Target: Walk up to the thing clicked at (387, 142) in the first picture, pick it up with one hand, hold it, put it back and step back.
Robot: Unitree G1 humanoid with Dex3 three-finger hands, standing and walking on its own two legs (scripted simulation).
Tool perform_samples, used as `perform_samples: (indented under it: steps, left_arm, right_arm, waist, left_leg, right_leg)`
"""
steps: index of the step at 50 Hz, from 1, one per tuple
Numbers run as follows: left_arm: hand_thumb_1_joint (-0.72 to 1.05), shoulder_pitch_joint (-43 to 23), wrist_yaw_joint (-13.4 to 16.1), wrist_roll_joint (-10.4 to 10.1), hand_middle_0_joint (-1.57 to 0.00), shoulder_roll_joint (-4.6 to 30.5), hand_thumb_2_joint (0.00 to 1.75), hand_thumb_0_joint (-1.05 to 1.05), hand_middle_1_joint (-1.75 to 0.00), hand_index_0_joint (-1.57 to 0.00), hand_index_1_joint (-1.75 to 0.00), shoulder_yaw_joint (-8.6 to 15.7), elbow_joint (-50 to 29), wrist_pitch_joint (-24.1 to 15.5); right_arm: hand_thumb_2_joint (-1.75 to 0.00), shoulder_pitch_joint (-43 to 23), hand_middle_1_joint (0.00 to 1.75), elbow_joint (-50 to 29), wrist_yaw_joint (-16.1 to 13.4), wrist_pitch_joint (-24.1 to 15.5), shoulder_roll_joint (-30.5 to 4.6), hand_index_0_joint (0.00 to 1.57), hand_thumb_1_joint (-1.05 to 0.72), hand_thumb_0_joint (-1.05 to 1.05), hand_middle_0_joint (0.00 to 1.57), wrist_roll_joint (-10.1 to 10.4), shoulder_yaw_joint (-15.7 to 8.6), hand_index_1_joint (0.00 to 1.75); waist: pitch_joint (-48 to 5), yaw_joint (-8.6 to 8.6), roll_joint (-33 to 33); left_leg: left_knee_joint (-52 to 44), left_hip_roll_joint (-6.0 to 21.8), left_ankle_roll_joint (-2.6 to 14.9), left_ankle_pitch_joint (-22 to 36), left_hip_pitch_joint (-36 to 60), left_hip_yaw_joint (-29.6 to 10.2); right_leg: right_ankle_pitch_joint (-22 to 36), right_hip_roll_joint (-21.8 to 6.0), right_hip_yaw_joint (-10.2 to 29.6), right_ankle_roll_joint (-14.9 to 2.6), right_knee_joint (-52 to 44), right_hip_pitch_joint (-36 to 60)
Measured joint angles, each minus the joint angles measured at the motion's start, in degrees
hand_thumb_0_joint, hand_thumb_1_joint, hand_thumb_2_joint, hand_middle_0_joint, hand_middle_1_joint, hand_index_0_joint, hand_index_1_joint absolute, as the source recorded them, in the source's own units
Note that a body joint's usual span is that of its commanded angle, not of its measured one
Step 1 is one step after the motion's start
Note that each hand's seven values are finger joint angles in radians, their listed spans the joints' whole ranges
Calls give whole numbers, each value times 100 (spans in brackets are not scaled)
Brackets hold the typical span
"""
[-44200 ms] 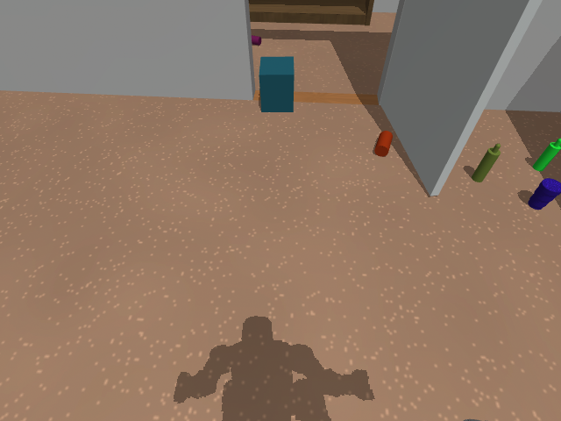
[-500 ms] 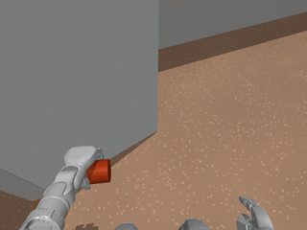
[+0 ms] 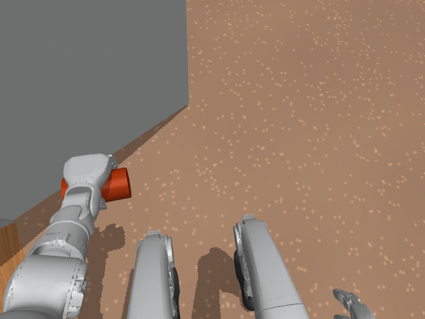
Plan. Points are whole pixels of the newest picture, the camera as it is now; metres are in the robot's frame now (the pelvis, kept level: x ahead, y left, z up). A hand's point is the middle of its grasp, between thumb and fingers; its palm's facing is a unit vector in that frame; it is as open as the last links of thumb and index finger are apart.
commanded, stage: crouch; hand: left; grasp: from above
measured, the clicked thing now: (98, 187) +0.40 +0.23 -0.18
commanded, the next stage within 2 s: lower in 1.04 s
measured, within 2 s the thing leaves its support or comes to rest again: neither
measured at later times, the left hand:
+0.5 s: hand (115, 191) +0.42 +0.22 -0.29, palm faces -0.45 -0.01 -0.89, open 9.9 cm
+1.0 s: hand (122, 195) +0.42 +0.22 -0.36, palm faces -0.46 -0.02 -0.89, open 9.9 cm
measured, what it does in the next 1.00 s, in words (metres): lowers itself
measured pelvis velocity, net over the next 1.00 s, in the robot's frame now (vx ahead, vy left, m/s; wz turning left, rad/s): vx -0.02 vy -0.01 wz -0.03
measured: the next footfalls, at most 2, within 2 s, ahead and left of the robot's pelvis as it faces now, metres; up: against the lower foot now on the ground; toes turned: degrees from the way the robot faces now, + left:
none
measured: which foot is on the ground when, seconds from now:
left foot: down 0.00-1.00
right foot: down 0.00-1.00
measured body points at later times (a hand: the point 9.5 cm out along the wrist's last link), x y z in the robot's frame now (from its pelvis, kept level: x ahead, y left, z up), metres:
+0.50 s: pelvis -0.01 -0.01 -0.12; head +0.21 +0.03 +0.27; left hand +0.43 +0.22 -0.24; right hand +0.06 -0.29 -0.24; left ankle +0.06 +0.12 -0.52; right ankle +0.08 -0.15 -0.52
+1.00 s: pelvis -0.02 -0.01 -0.18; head +0.21 +0.03 +0.21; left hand +0.44 +0.22 -0.31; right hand +0.02 -0.29 -0.29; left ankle +0.06 +0.12 -0.52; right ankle +0.08 -0.15 -0.52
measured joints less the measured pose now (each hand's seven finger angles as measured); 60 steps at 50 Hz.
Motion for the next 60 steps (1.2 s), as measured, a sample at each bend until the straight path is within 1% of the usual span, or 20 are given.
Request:
perform_samples:
  steps: [3,7,12,19,24,28,33,39,50,60]
  left_arm:
    - [4,-97,-41,6,-92,77,32,0,-15,-86,-20,86,72,-109]
    - [4,-218,-24,69,-92,162,32,0,-16,-86,-20,155,157,-274]
    - [4,-362,123,222,-92,260,33,0,-16,-86,-21,274,231,-432]
    - [3,-645,324,357,-92,402,33,0,-17,-85,-22,377,446,-435]
    - [4,-806,363,352,-91,491,33,0,-17,-85,-22,438,577,-355]
    - [4,-886,289,324,-91,557,34,1,-17,-84,-22,453,637,-331]
    - [4,-941,206,272,-90,631,35,1,-17,-84,-22,497,683,-398]
    - [4,-973,183,331,-89,723,35,1,-18,-83,-22,539,700,-540]
    - [5,-1153,349,467,-89,850,34,1,-18,-83,-23,619,976,-627]
    - [5,-1393,379,474,-89,950,34,1,-19,-83,-23,604,1320,-611]
  right_arm:
    - [-90,-38,30,-20,54,-62,31,20,-90,0,20,-32,57,30]
    - [-90,-130,30,-28,148,-174,41,20,-90,0,20,-85,123,30]
    - [-90,-267,30,-41,256,-294,17,20,-90,0,20,-169,179,30]
    - [-90,-417,30,-98,398,-386,-51,20,-90,0,20,-271,191,30]
    - [-90,-467,30,-144,483,-408,-92,20,-90,0,20,-313,191,30]
    - [-90,-463,30,-173,546,-395,-108,20,-90,0,20,-323,193,30]
    - [-90,-416,30,-175,613,-385,-121,20,-90,0,20,-332,220,30]
    - [-90,-357,30,-152,682,-368,-117,20,-90,0,20,-343,247,30]
    - [-90,-329,30,-77,749,-385,-132,20,-90,0,20,-395,311,30]
    - [-90,-345,30,-5,782,-430,-160,20,-91,0,20,-420,388,30]
  waist:
    - [-26,-53,32]
    - [-34,-90,38]
    - [-4,-124,-14]
    - [63,-198,-90]
    - [121,-248,-95]
    - [189,-271,-89]
    - [278,-291,-89]
    - [379,-326,-112]
    - [476,-414,-145]
    - [507,-472,-143]
  left_leg:
    - [440,-31,-5,-86,-510,-36]
    - [954,-72,-30,-179,-1103,-101]
    - [1465,-110,-75,-282,-1656,-189]
    - [2019,-147,-131,-416,-2160,-296]
    - [2305,-155,-149,-480,-2411,-342]
    - [2494,-148,-152,-515,-2561,-359]
    - [2726,-147,-151,-541,-2741,-375]
    - [2991,-161,-159,-532,-2968,-395]
    - [3379,-193,-162,-462,-3332,-423]
    - [3634,-205,-141,-455,-3549,-451]
  right_leg:
    - [-97,-10,-3,8,439,-497]
    - [-209,-25,-28,8,948,-1066]
    - [-326,-33,-71,-2,1452,-1596]
    - [-465,-32,-127,-18,1985,-2074]
    - [-516,-18,-146,-18,2248,-2314]
    - [-532,5,-143,-8,2419,-2467]
    - [-538,29,-135,10,2633,-2649]
    - [-518,48,-125,17,2882,-2873]
    - [-437,77,-107,30,3242,-3225]
    - [-415,103,-107,48,3455,-3419]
